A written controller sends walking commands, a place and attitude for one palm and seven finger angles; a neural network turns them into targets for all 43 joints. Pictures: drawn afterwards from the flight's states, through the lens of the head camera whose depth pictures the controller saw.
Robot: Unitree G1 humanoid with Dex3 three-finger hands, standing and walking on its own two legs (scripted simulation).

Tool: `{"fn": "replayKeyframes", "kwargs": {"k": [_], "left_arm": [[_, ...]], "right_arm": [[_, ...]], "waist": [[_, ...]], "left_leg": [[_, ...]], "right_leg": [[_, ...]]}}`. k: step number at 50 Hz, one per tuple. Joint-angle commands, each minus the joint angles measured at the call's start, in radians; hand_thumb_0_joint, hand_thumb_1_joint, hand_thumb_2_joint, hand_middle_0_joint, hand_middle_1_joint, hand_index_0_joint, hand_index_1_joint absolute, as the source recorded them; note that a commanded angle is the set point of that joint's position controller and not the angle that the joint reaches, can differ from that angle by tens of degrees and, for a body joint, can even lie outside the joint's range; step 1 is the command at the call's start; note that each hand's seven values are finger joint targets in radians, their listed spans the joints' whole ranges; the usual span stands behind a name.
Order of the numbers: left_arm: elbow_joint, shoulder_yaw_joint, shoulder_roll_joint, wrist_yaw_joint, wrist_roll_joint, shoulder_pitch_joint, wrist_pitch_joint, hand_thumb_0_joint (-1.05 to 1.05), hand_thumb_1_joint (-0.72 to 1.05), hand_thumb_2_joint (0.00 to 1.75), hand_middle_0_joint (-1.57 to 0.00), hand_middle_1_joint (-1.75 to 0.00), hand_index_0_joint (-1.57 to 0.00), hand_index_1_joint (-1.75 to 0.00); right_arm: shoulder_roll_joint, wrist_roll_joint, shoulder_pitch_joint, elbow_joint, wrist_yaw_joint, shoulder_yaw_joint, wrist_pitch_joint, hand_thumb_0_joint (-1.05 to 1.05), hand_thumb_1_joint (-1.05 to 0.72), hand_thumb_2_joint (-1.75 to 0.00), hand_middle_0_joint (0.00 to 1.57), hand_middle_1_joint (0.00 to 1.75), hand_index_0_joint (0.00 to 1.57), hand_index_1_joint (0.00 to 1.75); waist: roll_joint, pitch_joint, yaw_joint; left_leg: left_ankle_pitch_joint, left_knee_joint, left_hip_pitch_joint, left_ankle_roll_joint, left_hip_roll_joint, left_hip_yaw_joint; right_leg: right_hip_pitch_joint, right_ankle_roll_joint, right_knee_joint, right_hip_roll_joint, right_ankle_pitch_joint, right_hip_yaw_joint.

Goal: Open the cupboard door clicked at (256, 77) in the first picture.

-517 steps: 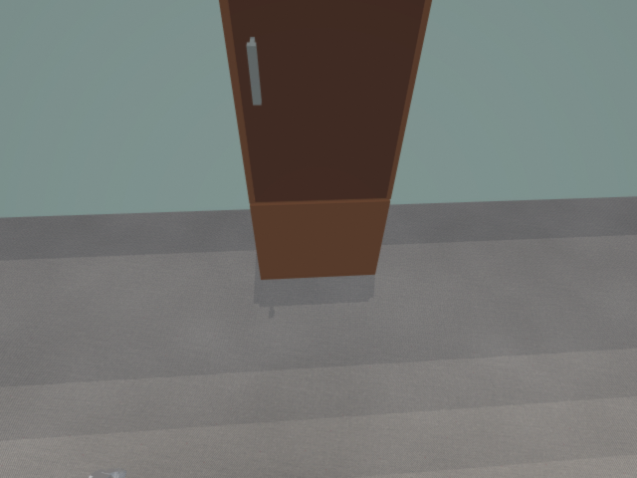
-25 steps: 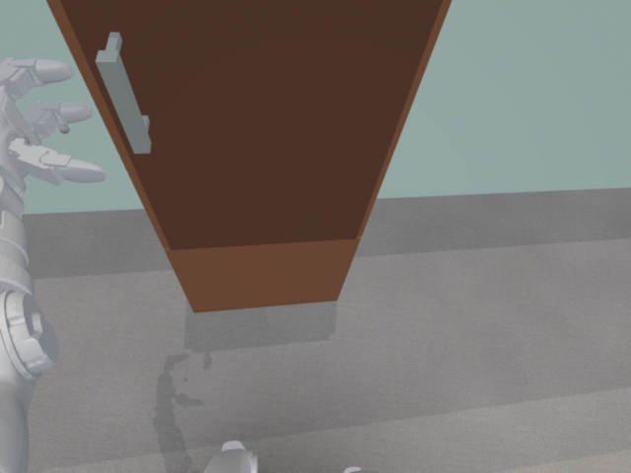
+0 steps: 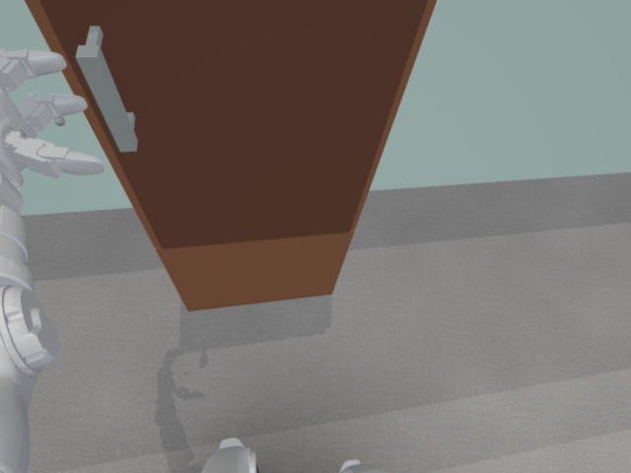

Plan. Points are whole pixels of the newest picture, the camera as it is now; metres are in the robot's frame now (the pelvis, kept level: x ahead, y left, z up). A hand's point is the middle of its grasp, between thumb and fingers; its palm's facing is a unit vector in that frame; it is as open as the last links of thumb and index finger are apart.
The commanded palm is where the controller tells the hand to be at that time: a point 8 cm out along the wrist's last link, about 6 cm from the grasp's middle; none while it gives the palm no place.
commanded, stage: slide the fingers in behind the handle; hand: left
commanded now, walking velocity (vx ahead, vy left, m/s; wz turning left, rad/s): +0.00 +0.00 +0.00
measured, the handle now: (112, 93) +0.55 +0.21 +0.13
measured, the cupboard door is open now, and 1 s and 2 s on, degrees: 0 0 0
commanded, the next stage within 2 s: close the thumb around the handle in 1.50 s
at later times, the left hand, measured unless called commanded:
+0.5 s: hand (93, 122) +0.50 +0.22 +0.13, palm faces +0.09 -1.00 +0.02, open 14.0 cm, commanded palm +0.47 +0.27 +0.13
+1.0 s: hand (119, 125) +0.49 +0.20 +0.14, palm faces +0.08 -1.00 +0.02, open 14.0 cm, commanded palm +0.47 +0.23 +0.13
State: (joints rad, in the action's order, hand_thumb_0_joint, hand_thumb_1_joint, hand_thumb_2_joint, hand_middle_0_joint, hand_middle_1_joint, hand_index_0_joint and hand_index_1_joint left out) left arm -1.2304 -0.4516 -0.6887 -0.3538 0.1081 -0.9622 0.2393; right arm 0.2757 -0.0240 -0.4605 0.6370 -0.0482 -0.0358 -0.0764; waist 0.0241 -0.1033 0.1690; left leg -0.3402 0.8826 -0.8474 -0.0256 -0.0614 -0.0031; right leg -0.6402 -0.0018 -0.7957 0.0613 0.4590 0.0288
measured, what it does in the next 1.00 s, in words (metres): stands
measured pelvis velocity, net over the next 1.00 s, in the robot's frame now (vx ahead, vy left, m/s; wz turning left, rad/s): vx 0.00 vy -0.01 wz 0.01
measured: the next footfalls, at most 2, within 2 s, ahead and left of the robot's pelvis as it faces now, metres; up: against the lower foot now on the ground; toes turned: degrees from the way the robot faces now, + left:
none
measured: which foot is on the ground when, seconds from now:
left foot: down 0.00-1.00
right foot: down 0.00-1.00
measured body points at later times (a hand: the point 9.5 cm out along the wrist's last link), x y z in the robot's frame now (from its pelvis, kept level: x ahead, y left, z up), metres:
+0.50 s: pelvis +0.00 -0.01 +0.00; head +0.08 +0.02 +0.44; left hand +0.49 +0.28 +0.14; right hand +0.00 -0.28 -0.11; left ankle +0.04 +0.10 -0.69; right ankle -0.05 -0.13 -0.69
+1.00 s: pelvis +0.00 -0.01 +0.00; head +0.07 +0.01 +0.44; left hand +0.48 +0.25 +0.14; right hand +0.00 -0.28 -0.11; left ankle +0.04 +0.10 -0.69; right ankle -0.05 -0.13 -0.69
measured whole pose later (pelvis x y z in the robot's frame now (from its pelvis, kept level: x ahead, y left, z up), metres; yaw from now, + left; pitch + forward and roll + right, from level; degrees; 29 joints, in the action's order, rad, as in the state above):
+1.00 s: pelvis +0.00 -0.01 +0.00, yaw +1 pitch +15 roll -3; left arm -1.15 -0.38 -0.50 -0.20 0.11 -0.92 0.26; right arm 0.27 -0.02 -0.43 0.64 -0.02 -0.01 -0.05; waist 0.03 -0.11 0.15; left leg -0.33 0.87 -0.79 -0.01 -0.06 0.00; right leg -0.60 -0.02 -0.81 0.06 0.47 0.03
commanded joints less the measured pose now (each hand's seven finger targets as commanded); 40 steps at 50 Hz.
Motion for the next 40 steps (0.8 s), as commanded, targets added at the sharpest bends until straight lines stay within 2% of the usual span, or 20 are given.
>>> {"fn": "replayKeyframes", "kwargs": {"k": [1,2,4,6,9,10,11,13,14,16,17,20,23,25,28,29,32,34,38,40], "left_arm": [[0.242,-0.043,-0.267,0.011,0.023,-0.421,0.071,0.00,-0.50,0.30,-0.30,-1.20,-0.30,-1.20],[0.252,-0.028,-0.246,0.015,0.022,-0.413,0.070,0.00,-0.50,0.30,-0.30,-1.20,-0.30,-1.20],[0.255,-0.035,-0.250,0.025,0.017,-0.409,0.072,0.00,-0.50,0.30,-0.30,-1.20,-0.30,-1.20],[0.253,0.004,-0.197,0.037,0.014,-0.429,0.066,0.00,-0.50,0.30,-0.30,-1.20,-0.30,-1.20],[0.271,-0.009,-0.214,0.058,0.012,-0.463,0.075,0.00,-0.50,0.30,-0.30,-1.20,-0.30,-1.20],[0.257,0.005,-0.192,0.063,0.012,-0.460,0.073,0.00,-0.50,0.30,-0.30,-1.20,-0.30,-1.20],[0.264,-0.011,-0.213,0.072,0.009,-0.479,0.078,0.00,-0.50,0.30,-0.30,-1.20,-0.30,-1.20],[0.288,-0.004,-0.194,0.081,0.010,-0.479,0.089,0.00,-0.50,0.30,-0.30,-1.20,-0.30,-1.20],[0.266,-0.006,-0.192,0.083,0.004,-0.457,0.088,0.00,-0.50,0.30,-0.30,-1.20,-0.30,-1.20],[0.238,-0.011,-0.201,0.084,0.005,-0.452,0.077,0.00,-0.50,0.30,-0.30,-1.20,-0.30,-1.20],[0.238,-0.003,-0.201,0.084,0.001,-0.458,0.074,0.00,-0.50,0.30,-0.30,-1.20,-0.30,-1.20],[0.282,0.024,-0.151,0.088,0.005,-0.457,0.084,0.00,-0.50,0.30,-0.30,-1.20,-0.30,-1.20],[0.260,0.004,-0.163,0.093,0.016,-0.440,0.077,0.00,-0.50,0.30,-0.30,-1.20,-0.30,-1.20],[0.249,0.005,-0.169,0.095,0.011,-0.441,0.072,0.00,-0.50,0.30,-0.30,-1.20,-0.30,-1.20],[0.273,0.040,-0.118,0.101,0.015,-0.465,0.077,0.00,-0.50,0.30,-0.30,-1.20,-0.30,-1.20],[0.277,0.019,-0.141,0.105,0.013,-0.475,0.081,0.00,-0.50,0.30,-0.30,-1.20,-0.30,-1.20],[0.274,0.035,-0.116,0.110,0.015,-0.458,0.081,0.00,-0.50,0.30,-0.30,-1.20,-0.30,-1.20],[0.316,0.033,-0.107,0.115,0.013,-0.459,0.095,0.00,-0.50,0.30,-0.30,-1.20,-0.30,-1.20],[0.270,0.007,-0.127,0.126,0.020,-0.423,0.076,0.00,-0.50,0.30,-0.30,-1.20,-0.30,-1.20],[0.284,0.014,-0.127,0.130,0.009,-0.419,0.075,0.00,-0.50,0.30,-0.30,-1.20,-0.30,-1.20]], "right_arm": [[0.200,0.008,-0.129,-0.059,-0.007,0.083,0.018,0.00,-0.90,-0.90,0.20,0.30,0.20,0.30],[0.196,0.009,-0.123,-0.063,-0.003,0.081,0.018,0.00,-0.90,-0.90,0.20,0.30,0.20,0.30],[0.196,0.006,-0.122,-0.065,-0.002,0.083,0.016,0.00,-0.90,-0.90,0.20,0.30,0.20,0.30],[0.192,0.007,-0.118,-0.064,0.000,0.083,0.017,0.00,-0.90,-0.90,0.20,0.30,0.20,0.30],[0.196,0.008,-0.116,-0.062,-0.001,0.084,0.020,0.00,-0.90,-0.90,0.20,0.30,0.20,0.30],[0.192,0.010,-0.112,-0.062,0.001,0.083,0.023,0.00,-0.90,-0.90,0.20,0.30,0.20,0.30],[0.194,0.010,-0.117,-0.056,-0.001,0.084,0.025,0.00,-0.90,-0.90,0.20,0.30,0.20,0.30],[0.190,0.015,-0.116,-0.060,0.003,0.082,0.030,0.00,-0.90,-0.90,0.20,0.30,0.20,0.30],[0.189,0.010,-0.110,-0.059,0.004,0.084,0.030,0.00,-0.90,-0.90,0.20,0.30,0.20,0.30],[0.192,0.009,-0.112,-0.059,0.005,0.082,0.030,0.00,-0.90,-0.90,0.20,0.30,0.20,0.30],[0.190,0.008,-0.106,-0.061,0.005,0.082,0.030,0.00,-0.90,-0.90,0.20,0.30,0.20,0.30],[0.182,0.010,-0.100,-0.068,0.008,0.082,0.032,0.00,-0.90,-0.90,0.20,0.30,0.20,0.30],[0.185,0.010,-0.106,-0.062,0.008,0.083,0.031,0.00,-0.90,-0.90,0.20,0.30,0.20,0.30],[0.184,0.008,-0.100,-0.062,0.009,0.082,0.030,0.00,-0.90,-0.90,0.20,0.30,0.20,0.30],[0.178,0.008,-0.100,-0.062,0.011,0.082,0.033,0.00,-0.90,-0.90,0.20,0.30,0.20,0.30],[0.182,0.007,-0.101,-0.057,0.010,0.086,0.036,0.00,-0.90,-0.90,0.20,0.30,0.20,0.30],[0.177,0.008,-0.098,-0.055,0.013,0.085,0.038,0.00,-0.90,-0.90,0.20,0.30,0.20,0.30],[0.173,0.008,-0.094,-0.059,0.017,0.088,0.043,0.00,-0.90,-0.90,0.20,0.30,0.20,0.30],[0.177,0.011,-0.099,-0.057,0.019,0.085,0.039,0.00,-0.90,-0.90,0.20,0.30,0.20,0.30],[0.174,0.010,-0.091,-0.063,0.019,0.085,0.037,0.00,-0.90,-0.90,0.20,0.30,0.20,0.30]], "waist": [[0.161,-0.419,-0.017],[0.180,-0.415,-0.019],[0.158,-0.411,-0.019],[0.162,-0.375,-0.006],[0.154,-0.384,-0.002],[0.166,-0.376,0.000],[0.145,-0.377,0.004],[0.169,-0.404,-0.003],[0.153,-0.412,-0.006],[0.118,-0.384,0.000],[0.132,-0.381,-0.002],[0.155,-0.412,-0.006],[0.102,-0.388,-0.002],[0.117,-0.373,-0.008],[0.119,-0.364,0.007],[0.107,-0.392,0.003],[0.117,-0.387,-0.001],[0.154,-0.431,-0.014],[0.076,-0.375,-0.012],[0.097,-0.393,-0.020]], "left_leg": [[0.371,-0.060,0.589,-0.014,0.012,0.077],[0.378,-0.060,0.587,-0.013,0.015,0.072],[0.381,-0.059,0.580,-0.015,0.015,0.070],[0.339,-0.066,0.577,-0.012,0.013,0.076],[0.325,-0.069,0.583,-0.012,0.012,0.080],[0.310,-0.067,0.577,-0.012,0.014,0.077],[0.311,-0.067,0.572,-0.014,0.011,0.080],[0.335,-0.061,0.591,-0.013,0.016,0.080],[0.334,-0.058,0.588,-0.012,0.015,0.075],[0.315,-0.060,0.547,-0.016,0.017,0.069],[0.301,-0.061,0.539,-0.015,0.018,0.064],[0.343,-0.054,0.574,-0.014,0.021,0.065],[0.331,-0.052,0.538,-0.020,0.024,0.058],[0.314,-0.057,0.520,-0.019,0.025,0.053],[0.316,-0.055,0.536,-0.021,0.027,0.056],[0.314,-0.053,0.540,-0.021,0.025,0.054],[0.314,-0.055,0.535,-0.019,0.028,0.052],[0.348,-0.050,0.567,-0.017,0.030,0.050],[0.324,-0.053,0.498,-0.026,0.035,0.044],[0.322,-0.058,0.504,-0.023,0.036,0.040]], "right_leg": [[-0.097,-0.017,0.096,0.023,-0.334,0.011],[-0.093,-0.017,0.094,0.022,-0.344,0.012],[-0.087,-0.015,0.093,0.023,-0.355,0.010],[-0.120,-0.015,0.098,0.023,-0.309,0.016],[-0.120,-0.016,0.098,0.021,-0.297,0.012],[-0.126,-0.015,0.101,0.020,-0.285,0.010],[-0.121,-0.014,0.100,0.019,-0.289,0.010],[-0.109,-0.018,0.091,0.021,-0.306,0.010],[-0.107,-0.015,0.091,0.020,-0.312,0.007],[-0.092,-0.010,0.096,0.018,-0.317,0.005],[-0.086,-0.010,0.096,0.017,-0.314,0.002],[-0.080,-0.013,0.088,0.019,-0.349,0.004],[-0.055,-0.010,0.095,0.019,-0.363,0.000],[-0.054,-0.009,0.096,0.016,-0.359,-0.003],[-0.065,-0.011,0.098,0.018,-0.356,-0.001],[-0.060,-0.006,0.098,0.017,-0.362,-0.007],[-0.050,-0.009,0.096,0.017,-0.364,-0.005],[-0.044,-0.011,0.087,0.016,-0.392,-0.006],[-0.008,-0.007,0.094,0.017,-0.406,-0.008],[-0.001,-0.006,0.093,0.014,-0.409,-0.010]]}}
